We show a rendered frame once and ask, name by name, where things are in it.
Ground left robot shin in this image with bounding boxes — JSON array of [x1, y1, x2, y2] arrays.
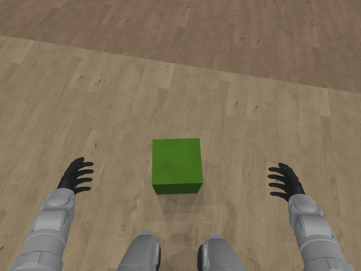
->
[[141, 230, 156, 271]]

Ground robot right hand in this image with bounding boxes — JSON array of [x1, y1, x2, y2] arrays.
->
[[268, 163, 305, 202]]

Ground right robot forearm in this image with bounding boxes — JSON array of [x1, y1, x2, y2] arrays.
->
[[288, 194, 355, 271]]

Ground right robot thigh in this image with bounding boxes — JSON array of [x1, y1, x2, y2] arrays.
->
[[202, 238, 245, 271]]

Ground carton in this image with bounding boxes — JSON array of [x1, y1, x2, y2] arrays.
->
[[152, 138, 203, 195]]

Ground robot left hand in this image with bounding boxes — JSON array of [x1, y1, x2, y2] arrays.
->
[[57, 157, 94, 195]]

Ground left robot forearm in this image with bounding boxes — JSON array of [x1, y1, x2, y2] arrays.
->
[[9, 188, 75, 271]]

